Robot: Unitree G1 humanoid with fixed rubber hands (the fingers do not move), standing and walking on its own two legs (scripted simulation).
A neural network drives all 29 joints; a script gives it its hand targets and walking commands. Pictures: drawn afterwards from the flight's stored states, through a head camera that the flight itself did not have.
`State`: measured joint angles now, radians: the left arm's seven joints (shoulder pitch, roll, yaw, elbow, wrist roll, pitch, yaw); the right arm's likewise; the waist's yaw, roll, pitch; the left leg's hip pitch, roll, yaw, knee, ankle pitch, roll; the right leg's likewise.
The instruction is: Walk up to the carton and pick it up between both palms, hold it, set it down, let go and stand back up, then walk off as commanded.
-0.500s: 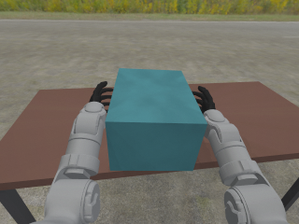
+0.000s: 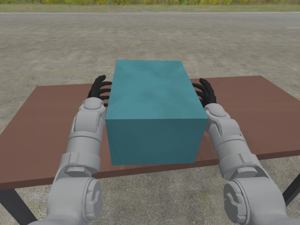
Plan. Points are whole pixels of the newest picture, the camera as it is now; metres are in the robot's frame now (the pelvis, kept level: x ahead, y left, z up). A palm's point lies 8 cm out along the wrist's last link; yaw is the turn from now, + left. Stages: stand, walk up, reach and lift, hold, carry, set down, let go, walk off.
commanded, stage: set down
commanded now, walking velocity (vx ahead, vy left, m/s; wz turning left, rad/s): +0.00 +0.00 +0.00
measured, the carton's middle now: (151, 106) +0.42 +0.02 +0.18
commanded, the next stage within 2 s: none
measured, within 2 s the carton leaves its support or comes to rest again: neither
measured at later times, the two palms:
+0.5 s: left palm (104, 107) +0.42 +0.16 +0.17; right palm (206, 108) +0.42 -0.14 +0.17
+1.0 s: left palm (105, 113) +0.42 +0.16 +0.14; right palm (205, 115) +0.42 -0.14 +0.14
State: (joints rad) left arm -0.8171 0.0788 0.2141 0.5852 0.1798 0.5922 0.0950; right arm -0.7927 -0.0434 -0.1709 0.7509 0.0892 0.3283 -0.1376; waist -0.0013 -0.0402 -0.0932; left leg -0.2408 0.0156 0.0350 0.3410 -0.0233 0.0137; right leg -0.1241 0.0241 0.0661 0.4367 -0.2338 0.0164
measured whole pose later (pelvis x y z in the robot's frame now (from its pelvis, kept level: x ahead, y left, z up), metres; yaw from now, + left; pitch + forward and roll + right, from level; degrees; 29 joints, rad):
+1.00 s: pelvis +0.03 -0.01 +0.00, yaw +0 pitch -3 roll +0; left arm -0.74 0.04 0.31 0.65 0.24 0.37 0.03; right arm -0.74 -0.02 -0.15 0.79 0.09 0.16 -0.16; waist 0.00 -0.04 0.00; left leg -0.21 0.02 0.04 0.30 -0.04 0.00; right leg -0.10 0.02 0.07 0.40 -0.25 0.00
